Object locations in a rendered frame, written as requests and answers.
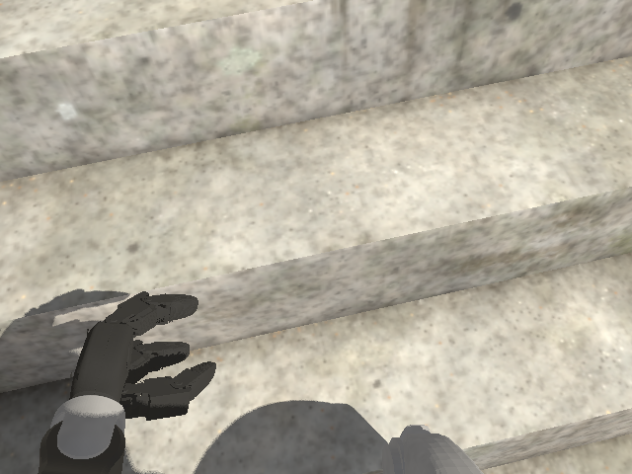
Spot robot right thigh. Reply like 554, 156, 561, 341
382, 434, 484, 474

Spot robot right shin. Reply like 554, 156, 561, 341
399, 425, 431, 441

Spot robot left forearm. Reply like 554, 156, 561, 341
38, 395, 125, 474

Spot robot left hand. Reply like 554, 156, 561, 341
69, 291, 216, 421

